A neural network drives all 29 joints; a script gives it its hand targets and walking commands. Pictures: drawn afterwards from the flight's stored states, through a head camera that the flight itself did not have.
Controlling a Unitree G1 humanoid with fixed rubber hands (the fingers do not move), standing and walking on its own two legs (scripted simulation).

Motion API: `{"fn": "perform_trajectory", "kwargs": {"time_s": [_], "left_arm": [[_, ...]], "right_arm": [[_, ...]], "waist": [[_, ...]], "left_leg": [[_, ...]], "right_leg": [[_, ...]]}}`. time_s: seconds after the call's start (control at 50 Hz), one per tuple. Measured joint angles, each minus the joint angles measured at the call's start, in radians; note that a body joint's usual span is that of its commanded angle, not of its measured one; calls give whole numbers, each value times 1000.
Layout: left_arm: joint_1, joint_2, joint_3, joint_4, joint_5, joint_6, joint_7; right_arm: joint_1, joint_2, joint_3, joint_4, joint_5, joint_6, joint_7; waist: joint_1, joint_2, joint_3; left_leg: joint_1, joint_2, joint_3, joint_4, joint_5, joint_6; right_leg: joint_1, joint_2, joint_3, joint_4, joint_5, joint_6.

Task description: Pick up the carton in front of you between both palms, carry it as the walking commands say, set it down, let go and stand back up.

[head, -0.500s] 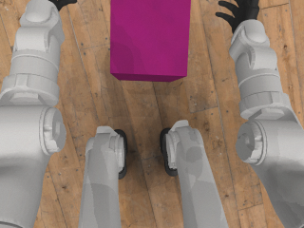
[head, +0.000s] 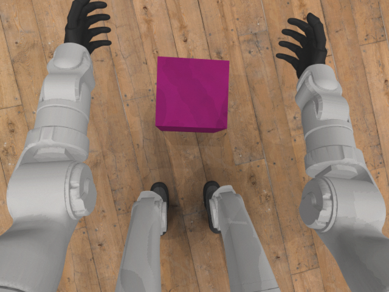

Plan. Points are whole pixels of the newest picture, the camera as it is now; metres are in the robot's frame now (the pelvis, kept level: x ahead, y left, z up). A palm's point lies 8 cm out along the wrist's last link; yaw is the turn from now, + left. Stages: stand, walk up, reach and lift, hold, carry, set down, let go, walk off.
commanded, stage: let go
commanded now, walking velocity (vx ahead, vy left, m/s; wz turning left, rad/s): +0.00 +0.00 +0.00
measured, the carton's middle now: (190, 100) +0.51 -0.04 -0.50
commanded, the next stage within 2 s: stand in 1.34 s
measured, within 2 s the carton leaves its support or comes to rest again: neither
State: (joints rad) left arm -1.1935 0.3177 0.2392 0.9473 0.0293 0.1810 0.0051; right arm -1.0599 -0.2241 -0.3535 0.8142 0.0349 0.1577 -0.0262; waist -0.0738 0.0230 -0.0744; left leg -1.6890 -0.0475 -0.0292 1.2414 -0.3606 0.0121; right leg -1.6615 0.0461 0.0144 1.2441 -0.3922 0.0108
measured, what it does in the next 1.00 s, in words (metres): rises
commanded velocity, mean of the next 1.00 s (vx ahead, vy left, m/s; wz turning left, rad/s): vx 0.00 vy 0.00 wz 0.00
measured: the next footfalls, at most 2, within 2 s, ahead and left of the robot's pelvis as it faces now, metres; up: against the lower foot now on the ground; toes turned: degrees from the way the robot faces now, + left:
none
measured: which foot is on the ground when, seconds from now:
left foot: down 0.00-1.00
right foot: down 0.00-1.00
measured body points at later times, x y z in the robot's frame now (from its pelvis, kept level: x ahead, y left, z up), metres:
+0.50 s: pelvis +0.06 -0.01 +0.11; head +0.26 +0.00 +0.52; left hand +0.41 +0.20 +0.00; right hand +0.38 -0.25 +0.01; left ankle +0.08 +0.10 -0.59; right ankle +0.07 -0.12 -0.59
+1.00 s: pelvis +0.09 +0.00 +0.16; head +0.11 +0.00 +0.61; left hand +0.26 +0.24 +0.08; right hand +0.26 -0.23 +0.08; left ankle +0.08 +0.10 -0.59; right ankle +0.07 -0.12 -0.59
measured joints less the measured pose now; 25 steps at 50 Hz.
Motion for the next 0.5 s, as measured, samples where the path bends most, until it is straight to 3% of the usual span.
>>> {"fn": "perform_trajectory", "kwargs": {"time_s": [0.12,0.24,0.34,0.5], "left_arm": [[107,-55,26,-60,64,-10,20],[372,-126,8,-209,84,-24,51],[587,-141,-24,-296,59,-57,41],[832,-136,-67,-318,33,-127,10]], "right_arm": [[101,11,8,-35,-63,-19,39],[329,16,68,-123,-106,-38,88],[512,10,123,-175,-83,-63,109],[762,21,195,-208,-39,-124,110]], "waist": [[13,-5,-3],[24,-12,-1],[21,-22,7],[19,-37,-6]], "left_leg": [[121,-1,-2,-141,41,-3],[301,-2,-6,-284,69,-7],[470,3,-13,-381,77,-11],[720,10,-16,-499,78,-14]], "right_leg": [[117,-4,6,-134,39,-5],[292,-9,9,-268,62,-14],[459,-8,7,-363,71,-22],[708,-4,11,-482,76,-29]]}}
